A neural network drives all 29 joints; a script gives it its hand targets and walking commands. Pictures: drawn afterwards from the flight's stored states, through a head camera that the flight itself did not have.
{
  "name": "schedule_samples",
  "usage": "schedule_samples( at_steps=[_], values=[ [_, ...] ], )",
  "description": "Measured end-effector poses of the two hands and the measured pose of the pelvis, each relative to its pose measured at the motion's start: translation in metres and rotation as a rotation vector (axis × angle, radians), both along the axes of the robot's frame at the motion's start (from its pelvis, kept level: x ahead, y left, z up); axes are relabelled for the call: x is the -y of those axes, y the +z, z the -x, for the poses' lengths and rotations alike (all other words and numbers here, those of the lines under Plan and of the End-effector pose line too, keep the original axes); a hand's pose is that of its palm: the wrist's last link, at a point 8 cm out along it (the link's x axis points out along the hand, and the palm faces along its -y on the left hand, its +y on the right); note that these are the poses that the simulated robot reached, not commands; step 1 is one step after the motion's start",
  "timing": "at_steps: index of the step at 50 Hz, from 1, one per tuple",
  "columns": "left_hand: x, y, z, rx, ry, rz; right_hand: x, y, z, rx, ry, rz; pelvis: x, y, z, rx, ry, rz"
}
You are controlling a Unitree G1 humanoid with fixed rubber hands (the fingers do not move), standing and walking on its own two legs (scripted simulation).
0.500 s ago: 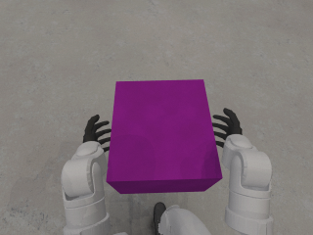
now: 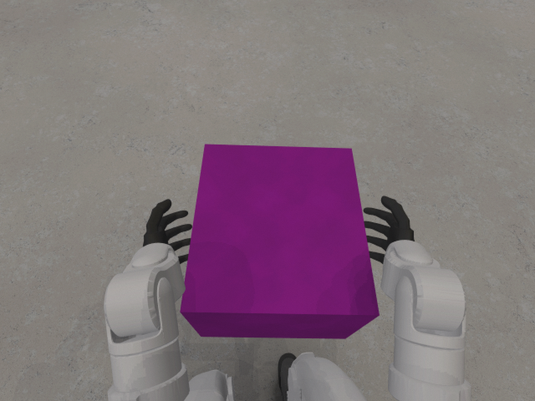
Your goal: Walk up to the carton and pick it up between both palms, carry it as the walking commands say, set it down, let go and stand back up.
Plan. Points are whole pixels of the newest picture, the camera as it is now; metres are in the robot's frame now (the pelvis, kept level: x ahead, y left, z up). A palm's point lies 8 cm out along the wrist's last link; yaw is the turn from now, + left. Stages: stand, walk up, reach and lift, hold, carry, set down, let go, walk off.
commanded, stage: carry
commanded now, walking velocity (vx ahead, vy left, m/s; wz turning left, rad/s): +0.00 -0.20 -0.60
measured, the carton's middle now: (276, 242) +0.34 -0.01 -0.03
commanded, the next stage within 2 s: none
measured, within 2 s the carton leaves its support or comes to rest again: neither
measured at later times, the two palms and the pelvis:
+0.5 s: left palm (343, 264) +0.26 -0.09 +0.08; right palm out of the picture +0.19 -0.39 +0.08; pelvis -0.06 -0.17 -0.01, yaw -15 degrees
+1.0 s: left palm out of the picture +0.17 -0.30 +0.10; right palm out of the picture +0.01 -0.58 +0.10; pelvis -0.16 -0.30 +0.01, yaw -30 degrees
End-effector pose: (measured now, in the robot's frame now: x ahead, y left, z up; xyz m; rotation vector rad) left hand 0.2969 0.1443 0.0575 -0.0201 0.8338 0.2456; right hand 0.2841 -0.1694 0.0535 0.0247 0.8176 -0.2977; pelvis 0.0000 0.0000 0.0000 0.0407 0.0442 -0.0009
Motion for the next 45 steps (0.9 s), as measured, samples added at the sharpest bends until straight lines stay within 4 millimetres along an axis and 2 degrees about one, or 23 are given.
schedule_samples(
  at_steps=[8,12,16,21,24,26,29,32,37,41,45],
  values=[
    [0.055,-0.001,0.017,0.065,-0.081,0.081,0.052,0.032,0.036,0.066,-0.08,0.091,0.037,0.0,0.031,-0.022,-0.063,0.025],
    [0.078,0.023,0.027,0.076,-0.113,0.033,0.075,0.037,0.056,0.078,-0.109,0.04,0.052,0.007,0.04,0.005,-0.099,0.059],
    [0.107,0.042,0.03,0.108,-0.136,-0.01,0.103,0.044,0.065,0.109,-0.13,0.0,0.075,0.011,0.044,-0.008,-0.159,0.089],
    [0.168,0.039,0.032,0.128,-0.161,0.009,0.163,0.048,0.075,0.13,-0.164,0.018,0.127,0.004,0.05,-0.021,-0.226,0.073],
    [0.215,0.029,0.035,0.143,-0.186,0.002,0.208,0.036,0.084,0.148,-0.195,0.004,0.164,-0.012,0.053,-0.003,-0.254,0.049],
    [0.244,0.023,0.038,0.114,-0.226,-0.026,0.235,0.02,0.098,0.12,-0.237,-0.028,0.179,-0.014,0.059,0.0,-0.269,0.045],
    [0.28,0.013,0.049,0.033,-0.285,-0.051,0.265,-0.001,0.129,0.039,-0.287,-0.055,0.195,-0.007,0.072,-0.001,-0.284,0.011],
    [0.309,0.005,0.062,-0.02,-0.327,-0.051,0.289,-0.007,0.159,-0.02,-0.325,-0.043,0.209,0.0,0.088,-0.009,-0.323,-0.011],
    [0.352,-0.004,0.081,-0.018,-0.395,0.032,0.325,0.012,0.195,-0.016,-0.391,0.04,0.232,0.005,0.114,-0.044,-0.369,-0.006],
    [0.38,-0.006,0.098,0.028,-0.429,0.097,0.348,0.03,0.22,0.027,-0.428,0.108,0.25,0.0,0.134,-0.035,-0.409,0.01],
    [0.405,0.019,0.112,0.061,-0.466,0.064,0.369,0.04,0.245,0.061,-0.459,0.076,0.267,0.007,0.145,-0.02,-0.443,0.045]
  ],
)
